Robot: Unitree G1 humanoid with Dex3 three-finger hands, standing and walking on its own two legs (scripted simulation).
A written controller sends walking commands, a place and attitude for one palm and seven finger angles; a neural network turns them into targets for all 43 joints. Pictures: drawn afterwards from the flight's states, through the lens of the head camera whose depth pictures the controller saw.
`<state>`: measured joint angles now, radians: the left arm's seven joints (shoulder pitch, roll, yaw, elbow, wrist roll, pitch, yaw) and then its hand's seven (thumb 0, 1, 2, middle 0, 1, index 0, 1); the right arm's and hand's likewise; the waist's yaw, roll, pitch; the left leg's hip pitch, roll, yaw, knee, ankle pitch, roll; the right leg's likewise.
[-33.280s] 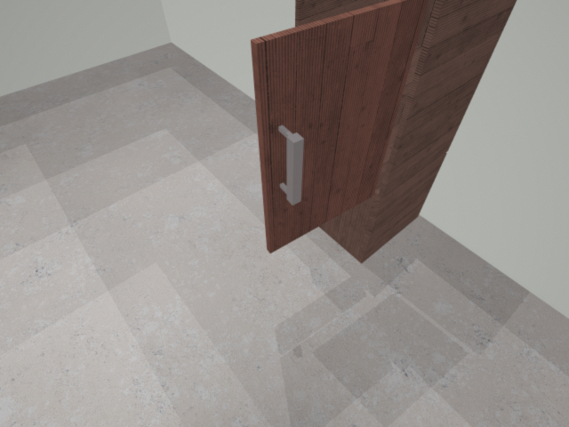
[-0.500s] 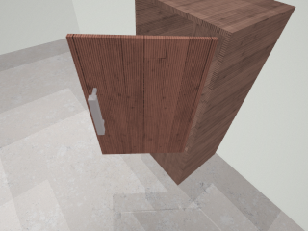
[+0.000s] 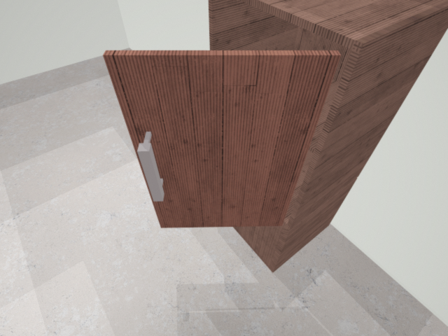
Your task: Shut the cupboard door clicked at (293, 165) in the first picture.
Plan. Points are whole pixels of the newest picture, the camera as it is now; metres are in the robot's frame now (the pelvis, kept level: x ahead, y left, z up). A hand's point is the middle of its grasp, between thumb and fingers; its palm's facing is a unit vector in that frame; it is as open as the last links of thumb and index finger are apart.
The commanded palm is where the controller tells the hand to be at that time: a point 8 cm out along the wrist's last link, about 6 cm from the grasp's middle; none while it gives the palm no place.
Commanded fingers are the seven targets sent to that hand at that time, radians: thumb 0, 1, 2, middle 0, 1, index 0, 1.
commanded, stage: look again from close up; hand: left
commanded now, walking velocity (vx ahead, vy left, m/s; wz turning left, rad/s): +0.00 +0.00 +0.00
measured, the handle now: (153, 168) +0.47 +0.19 +0.00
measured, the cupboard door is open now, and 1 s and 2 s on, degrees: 54 54 54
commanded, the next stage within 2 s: raise the hand and make a fist in 0.16 s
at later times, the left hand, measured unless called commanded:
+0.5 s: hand (125, 287) +0.20 +0.18 +0.00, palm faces +0.17 -0.98 -0.04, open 7.0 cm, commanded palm +0.12 +0.23 -0.05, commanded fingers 0.00 0.90 0.90 -0.42 -0.54 -0.42 -0.54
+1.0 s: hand (129, 301) +0.19 +0.18 -0.04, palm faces +0.05 -1.00 -0.02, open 4.6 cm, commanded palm +0.14 +0.23 -0.03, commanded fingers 0.00 0.90 0.90 -0.88 -1.04 -0.88 -1.04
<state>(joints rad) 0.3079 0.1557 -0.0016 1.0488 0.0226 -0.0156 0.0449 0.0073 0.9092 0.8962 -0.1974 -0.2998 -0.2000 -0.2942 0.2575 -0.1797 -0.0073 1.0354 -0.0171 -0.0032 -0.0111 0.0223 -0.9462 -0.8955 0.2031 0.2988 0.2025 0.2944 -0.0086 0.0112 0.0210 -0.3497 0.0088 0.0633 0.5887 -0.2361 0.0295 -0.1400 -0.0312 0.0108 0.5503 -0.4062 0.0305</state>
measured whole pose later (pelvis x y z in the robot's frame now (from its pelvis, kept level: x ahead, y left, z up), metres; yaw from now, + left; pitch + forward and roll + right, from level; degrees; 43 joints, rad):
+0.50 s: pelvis -0.02 -0.02 -0.04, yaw +2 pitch +8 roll +0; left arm 0.35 0.18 0.16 0.14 -0.22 -0.45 -0.12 0.01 0.91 0.90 -0.26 -0.37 -0.27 -0.37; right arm 0.23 -0.23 -0.04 0.69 0.01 -0.30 -0.01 0.00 -0.91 -0.90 0.20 0.30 0.20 0.29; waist -0.03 -0.01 -0.13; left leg -0.73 0.01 0.03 0.91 -0.33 0.01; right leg -0.60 -0.02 -0.04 0.97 -0.51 -0.02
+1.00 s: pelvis -0.02 -0.02 -0.09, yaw +1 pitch +15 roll -2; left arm 0.43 0.23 0.18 -0.04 -0.30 -0.33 -0.28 0.02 0.90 0.90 -0.70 -0.85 -0.70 -0.84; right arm 0.23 -0.18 -0.01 0.58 0.03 -0.22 -0.06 0.01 -0.91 -0.90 0.21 0.30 0.21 0.30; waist 0.01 0.04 -0.16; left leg -1.01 0.05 -0.02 1.19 -0.45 0.00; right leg -0.84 0.03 -0.08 1.18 -0.61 -0.03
